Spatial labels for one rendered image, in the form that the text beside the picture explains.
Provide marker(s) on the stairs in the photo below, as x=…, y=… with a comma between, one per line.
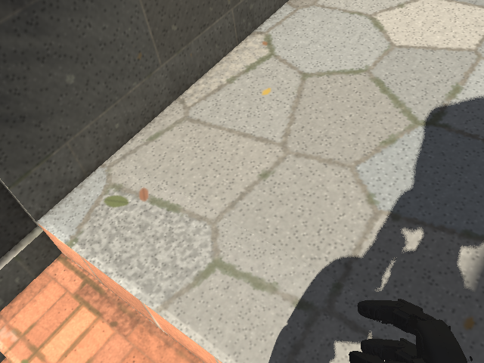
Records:
x=74, y=313

